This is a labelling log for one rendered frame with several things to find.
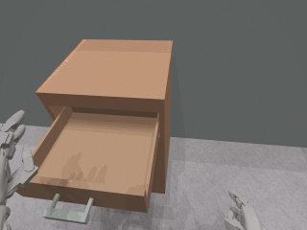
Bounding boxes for drawer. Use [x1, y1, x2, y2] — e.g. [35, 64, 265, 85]
[11, 106, 160, 214]

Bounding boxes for right robot hand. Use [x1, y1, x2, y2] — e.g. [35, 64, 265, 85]
[224, 190, 263, 230]

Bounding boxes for cabinet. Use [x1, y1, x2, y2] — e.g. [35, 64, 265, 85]
[35, 39, 173, 195]

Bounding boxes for left robot hand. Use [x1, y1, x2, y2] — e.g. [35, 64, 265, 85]
[0, 110, 38, 206]

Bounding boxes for handle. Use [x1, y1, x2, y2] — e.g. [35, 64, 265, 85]
[43, 194, 94, 225]

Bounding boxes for left robot forearm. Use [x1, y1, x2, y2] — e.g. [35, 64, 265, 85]
[0, 205, 12, 230]

